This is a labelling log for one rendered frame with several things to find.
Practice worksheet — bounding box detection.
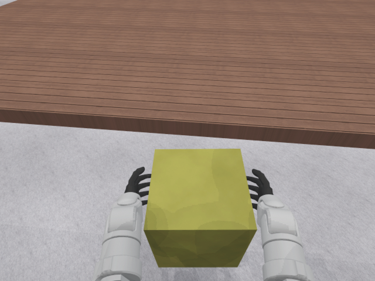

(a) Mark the left robot hand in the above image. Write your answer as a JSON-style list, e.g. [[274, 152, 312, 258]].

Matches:
[[125, 167, 151, 205]]

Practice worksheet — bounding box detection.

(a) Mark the right robot forearm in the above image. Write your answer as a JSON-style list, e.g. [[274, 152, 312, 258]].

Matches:
[[257, 194, 315, 281]]

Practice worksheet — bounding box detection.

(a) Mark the left robot forearm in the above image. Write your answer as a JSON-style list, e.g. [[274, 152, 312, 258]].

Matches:
[[92, 192, 143, 281]]

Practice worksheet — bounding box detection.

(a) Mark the right robot hand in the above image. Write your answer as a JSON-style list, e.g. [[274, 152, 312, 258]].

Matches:
[[246, 169, 273, 210]]

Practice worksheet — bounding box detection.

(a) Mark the carton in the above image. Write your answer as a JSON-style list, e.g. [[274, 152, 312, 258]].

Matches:
[[144, 149, 257, 268]]

